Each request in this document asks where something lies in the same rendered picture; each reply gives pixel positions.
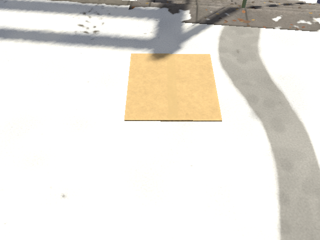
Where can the stairs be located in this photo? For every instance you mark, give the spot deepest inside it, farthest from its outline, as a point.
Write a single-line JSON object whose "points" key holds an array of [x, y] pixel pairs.
{"points": [[280, 5]]}

